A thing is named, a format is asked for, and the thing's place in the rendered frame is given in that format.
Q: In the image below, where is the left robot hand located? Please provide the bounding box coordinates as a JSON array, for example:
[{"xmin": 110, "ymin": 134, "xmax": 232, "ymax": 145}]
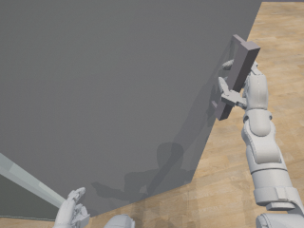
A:
[{"xmin": 54, "ymin": 187, "xmax": 90, "ymax": 228}]

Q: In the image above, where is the right robot hand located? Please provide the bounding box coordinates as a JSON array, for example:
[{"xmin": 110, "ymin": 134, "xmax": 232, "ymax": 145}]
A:
[{"xmin": 218, "ymin": 59, "xmax": 269, "ymax": 113}]

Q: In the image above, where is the fridge door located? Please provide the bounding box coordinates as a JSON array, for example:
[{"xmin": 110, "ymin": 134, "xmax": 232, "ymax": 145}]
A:
[{"xmin": 0, "ymin": 0, "xmax": 263, "ymax": 218}]

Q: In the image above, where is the robot right forearm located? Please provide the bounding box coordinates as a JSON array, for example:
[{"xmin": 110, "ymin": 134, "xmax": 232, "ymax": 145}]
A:
[{"xmin": 241, "ymin": 108, "xmax": 304, "ymax": 218}]

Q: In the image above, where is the handle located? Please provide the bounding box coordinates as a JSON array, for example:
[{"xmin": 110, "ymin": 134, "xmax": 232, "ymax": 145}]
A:
[{"xmin": 211, "ymin": 34, "xmax": 261, "ymax": 121}]

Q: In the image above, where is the robot right upper arm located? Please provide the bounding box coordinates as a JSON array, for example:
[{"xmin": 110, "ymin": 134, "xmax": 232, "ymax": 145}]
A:
[{"xmin": 256, "ymin": 213, "xmax": 304, "ymax": 228}]

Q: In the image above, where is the left robot thigh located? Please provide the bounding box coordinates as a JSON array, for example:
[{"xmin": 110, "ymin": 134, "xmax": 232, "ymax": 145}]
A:
[{"xmin": 104, "ymin": 215, "xmax": 135, "ymax": 228}]

